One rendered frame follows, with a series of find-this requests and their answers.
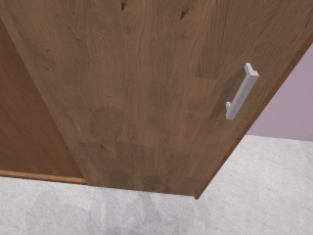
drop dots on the wardrobe door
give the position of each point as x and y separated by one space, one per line
138 88
30 140

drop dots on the handle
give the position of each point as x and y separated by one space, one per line
247 84

